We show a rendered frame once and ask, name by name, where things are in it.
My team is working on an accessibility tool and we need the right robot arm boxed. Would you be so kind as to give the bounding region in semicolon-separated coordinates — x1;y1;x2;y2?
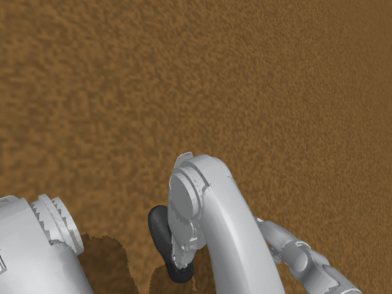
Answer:
281;239;362;294

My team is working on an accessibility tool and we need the right robot hand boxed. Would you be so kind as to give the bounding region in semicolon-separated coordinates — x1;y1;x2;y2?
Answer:
254;216;298;265

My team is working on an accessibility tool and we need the right robot foot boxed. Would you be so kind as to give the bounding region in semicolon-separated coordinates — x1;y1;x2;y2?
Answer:
148;205;194;284

